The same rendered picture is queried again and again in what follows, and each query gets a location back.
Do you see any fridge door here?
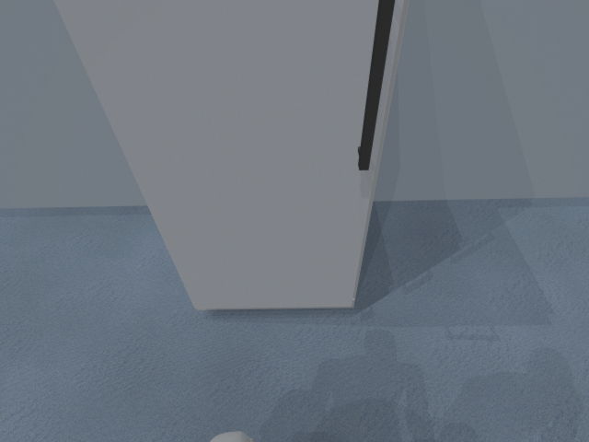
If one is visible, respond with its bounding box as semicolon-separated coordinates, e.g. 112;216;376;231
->
53;0;404;308

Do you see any handle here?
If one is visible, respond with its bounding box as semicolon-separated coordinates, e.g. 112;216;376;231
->
358;0;395;170

